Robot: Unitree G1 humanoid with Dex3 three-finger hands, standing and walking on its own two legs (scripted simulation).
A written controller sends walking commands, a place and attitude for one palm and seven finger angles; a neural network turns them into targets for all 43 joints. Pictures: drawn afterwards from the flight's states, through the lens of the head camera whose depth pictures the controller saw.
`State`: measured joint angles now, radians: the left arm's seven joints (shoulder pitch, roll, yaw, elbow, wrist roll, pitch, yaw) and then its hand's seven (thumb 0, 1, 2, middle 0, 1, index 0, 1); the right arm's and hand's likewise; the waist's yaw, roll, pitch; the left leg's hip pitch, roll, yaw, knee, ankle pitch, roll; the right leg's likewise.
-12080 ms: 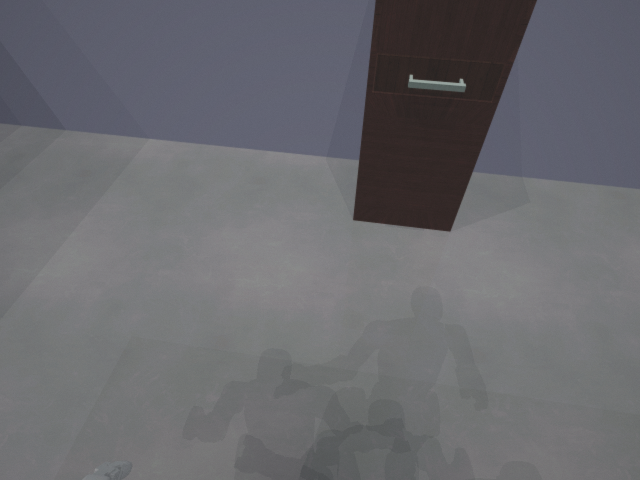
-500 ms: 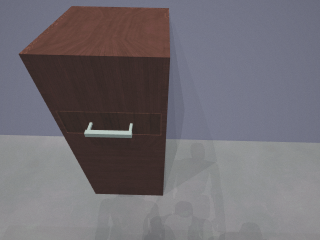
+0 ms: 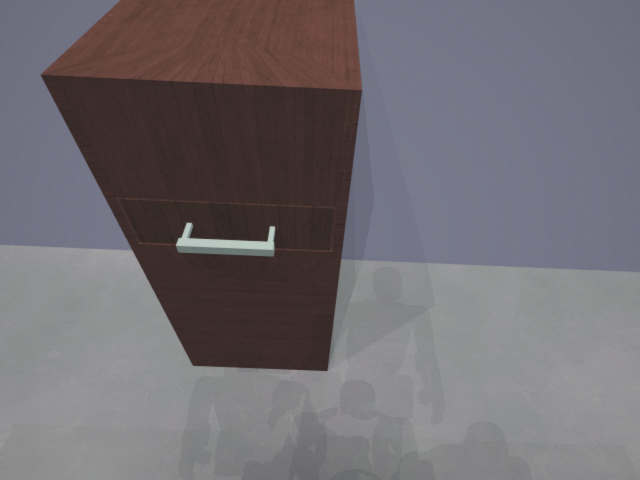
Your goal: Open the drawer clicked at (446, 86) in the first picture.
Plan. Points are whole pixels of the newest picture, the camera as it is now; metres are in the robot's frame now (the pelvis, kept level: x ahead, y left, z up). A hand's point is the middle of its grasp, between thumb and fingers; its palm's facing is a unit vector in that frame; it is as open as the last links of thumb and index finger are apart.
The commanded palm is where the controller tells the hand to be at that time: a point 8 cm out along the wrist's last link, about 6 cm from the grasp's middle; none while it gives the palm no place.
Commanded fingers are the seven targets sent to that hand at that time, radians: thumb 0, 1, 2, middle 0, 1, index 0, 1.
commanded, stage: come to a stop and stand still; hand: left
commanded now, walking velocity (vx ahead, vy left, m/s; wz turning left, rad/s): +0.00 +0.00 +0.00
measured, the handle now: (228, 238) +0.53 +0.20 -0.08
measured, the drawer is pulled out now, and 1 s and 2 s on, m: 0.00 0.00 0.00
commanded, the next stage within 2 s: look again from close up in 0.34 s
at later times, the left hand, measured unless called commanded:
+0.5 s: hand out of the picture +0.00 +0.17 -0.16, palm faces -0.02 -0.98 -0.20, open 7.3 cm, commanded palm none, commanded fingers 0.00 0.90 0.90 -0.20 -0.30 -0.20 -0.30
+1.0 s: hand out of the picture +0.05 +0.13 -0.16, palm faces +0.00 -0.97 -0.22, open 7.3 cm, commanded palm none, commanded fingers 0.00 0.90 0.90 -0.20 -0.30 -0.20 -0.30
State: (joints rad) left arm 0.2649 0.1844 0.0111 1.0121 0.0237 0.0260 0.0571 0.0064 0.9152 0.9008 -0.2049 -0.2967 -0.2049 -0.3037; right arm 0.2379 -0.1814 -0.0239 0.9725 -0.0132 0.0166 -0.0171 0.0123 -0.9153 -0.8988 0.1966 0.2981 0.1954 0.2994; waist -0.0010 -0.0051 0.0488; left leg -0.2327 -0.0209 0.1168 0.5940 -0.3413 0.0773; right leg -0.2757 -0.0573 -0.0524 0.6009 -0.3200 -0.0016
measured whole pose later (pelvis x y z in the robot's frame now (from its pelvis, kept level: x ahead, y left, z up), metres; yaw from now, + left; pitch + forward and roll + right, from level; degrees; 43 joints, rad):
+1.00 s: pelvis +0.05 -0.04 +0.01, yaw +0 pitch +1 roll +1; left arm 0.26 0.15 -0.01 1.12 0.02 -0.01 0.04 0.01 0.93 0.90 -0.20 -0.30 -0.20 -0.30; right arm 0.26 -0.16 0.02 1.13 -0.01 -0.03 -0.04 0.01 -0.92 -0.90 0.20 0.30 0.20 0.30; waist 0.00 0.02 0.04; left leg -0.12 0.00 0.10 0.43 -0.32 0.01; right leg -0.20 0.00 -0.02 0.50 -0.32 -0.02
